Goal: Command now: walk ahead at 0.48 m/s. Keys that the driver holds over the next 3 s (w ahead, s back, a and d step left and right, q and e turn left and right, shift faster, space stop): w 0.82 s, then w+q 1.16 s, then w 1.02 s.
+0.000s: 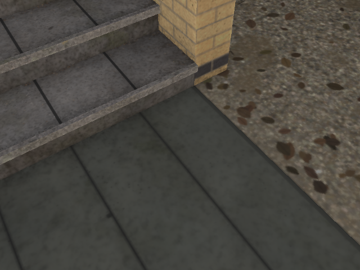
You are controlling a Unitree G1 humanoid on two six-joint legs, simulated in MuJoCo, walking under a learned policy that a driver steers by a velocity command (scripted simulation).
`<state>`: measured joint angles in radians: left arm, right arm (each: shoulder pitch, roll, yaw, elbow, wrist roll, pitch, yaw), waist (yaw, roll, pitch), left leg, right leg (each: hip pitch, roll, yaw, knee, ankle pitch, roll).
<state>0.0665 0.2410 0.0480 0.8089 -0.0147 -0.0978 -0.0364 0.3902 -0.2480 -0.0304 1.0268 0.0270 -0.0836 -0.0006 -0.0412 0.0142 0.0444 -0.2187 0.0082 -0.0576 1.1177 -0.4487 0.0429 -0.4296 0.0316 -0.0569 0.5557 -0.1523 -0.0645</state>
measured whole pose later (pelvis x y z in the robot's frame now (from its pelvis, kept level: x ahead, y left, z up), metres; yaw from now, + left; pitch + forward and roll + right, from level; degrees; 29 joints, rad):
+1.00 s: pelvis +0.57 +0.02 +0.00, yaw +3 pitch +2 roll +2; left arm 0.00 0.23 0.02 0.81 0.06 -0.08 -0.03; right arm 0.43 -0.25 -0.05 1.00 -0.02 -0.08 0.00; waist -0.08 -0.02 0.02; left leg 0.03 -0.03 0.00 0.41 -0.43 0.02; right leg -0.47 -0.04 -0.04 0.50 -0.05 -0.04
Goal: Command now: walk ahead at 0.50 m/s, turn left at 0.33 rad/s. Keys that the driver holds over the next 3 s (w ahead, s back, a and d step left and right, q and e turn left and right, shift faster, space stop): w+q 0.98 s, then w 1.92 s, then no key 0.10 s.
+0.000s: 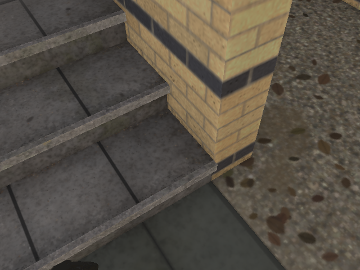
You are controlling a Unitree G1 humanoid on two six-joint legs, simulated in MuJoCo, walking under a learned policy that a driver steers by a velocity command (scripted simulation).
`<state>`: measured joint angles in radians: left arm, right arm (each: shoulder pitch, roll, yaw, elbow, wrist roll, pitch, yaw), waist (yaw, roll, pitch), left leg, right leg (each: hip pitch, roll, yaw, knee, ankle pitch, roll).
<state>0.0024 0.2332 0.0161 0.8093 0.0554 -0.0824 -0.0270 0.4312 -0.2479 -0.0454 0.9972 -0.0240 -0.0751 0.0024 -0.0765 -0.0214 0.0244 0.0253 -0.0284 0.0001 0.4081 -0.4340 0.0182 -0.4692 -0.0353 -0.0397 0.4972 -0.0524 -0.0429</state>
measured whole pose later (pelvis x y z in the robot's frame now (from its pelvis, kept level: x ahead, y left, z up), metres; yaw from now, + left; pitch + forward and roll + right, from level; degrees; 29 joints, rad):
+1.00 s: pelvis +0.45 +0.11 +0.01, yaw +35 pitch +3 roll +1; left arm 0.05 0.21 0.00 0.70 0.06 0.00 0.03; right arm 0.41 -0.26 -0.06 0.86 -0.04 -0.07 -0.04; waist -0.07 -0.01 -0.02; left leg -0.08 -0.16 -0.22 0.38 -0.34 0.12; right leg -0.88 -0.04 0.01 1.71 -0.64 0.01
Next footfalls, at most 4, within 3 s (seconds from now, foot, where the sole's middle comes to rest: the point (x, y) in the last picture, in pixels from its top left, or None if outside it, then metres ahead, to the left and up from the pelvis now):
0.50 left None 0.36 0.14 -0.76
1.18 right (142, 170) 0.80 0.12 -0.61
1.74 left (30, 116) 0.97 0.51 -0.46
2.24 right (35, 20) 1.35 0.52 -0.30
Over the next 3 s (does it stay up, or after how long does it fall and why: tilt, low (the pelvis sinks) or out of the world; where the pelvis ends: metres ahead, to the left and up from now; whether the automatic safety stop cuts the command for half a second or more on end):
stays up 1.44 0.78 0.48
